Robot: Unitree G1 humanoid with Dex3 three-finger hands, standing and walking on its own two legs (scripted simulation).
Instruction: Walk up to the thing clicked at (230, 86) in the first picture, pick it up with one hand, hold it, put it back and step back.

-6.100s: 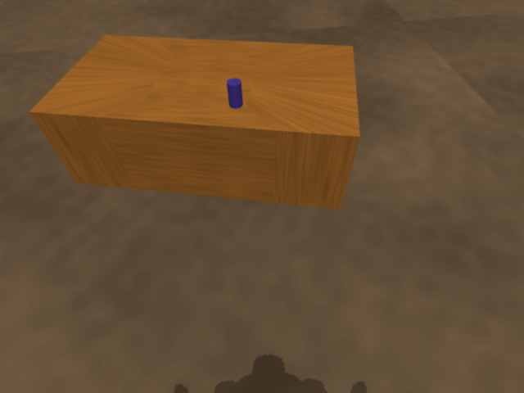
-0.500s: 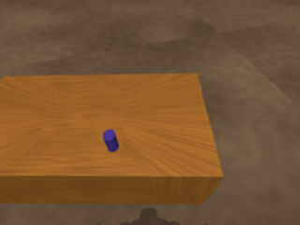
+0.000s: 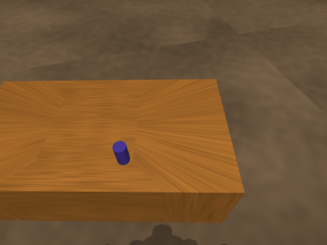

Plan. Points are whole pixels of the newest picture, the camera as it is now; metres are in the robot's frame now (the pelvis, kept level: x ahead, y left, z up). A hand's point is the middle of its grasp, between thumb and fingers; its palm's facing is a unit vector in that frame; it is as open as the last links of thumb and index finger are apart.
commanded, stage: stand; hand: left
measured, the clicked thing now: (121, 153) +0.52 +0.20 -0.28
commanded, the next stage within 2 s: go down in 0.62 s
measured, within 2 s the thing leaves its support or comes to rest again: neither
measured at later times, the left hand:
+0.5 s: hand out of the picture +0.08 +0.25 -0.15, palm faces -0.01 -0.94 -0.34, open 7.4 cm
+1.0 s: hand out of the picture +0.15 +0.25 -0.15, palm faces +0.05 -0.94 -0.33, open 12.0 cm
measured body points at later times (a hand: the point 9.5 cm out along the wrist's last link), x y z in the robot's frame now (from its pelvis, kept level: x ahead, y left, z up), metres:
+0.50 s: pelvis +0.01 +0.00 +0.00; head +0.01 +0.00 +0.45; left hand +0.08 +0.30 -0.13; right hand +0.08 -0.30 -0.13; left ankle -0.04 +0.14 -0.75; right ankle +0.03 -0.12 -0.75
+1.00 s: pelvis -0.02 +0.01 -0.02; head +0.03 +0.00 +0.43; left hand +0.15 +0.30 -0.12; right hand +0.16 -0.29 -0.12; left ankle -0.04 +0.14 -0.75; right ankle +0.03 -0.12 -0.75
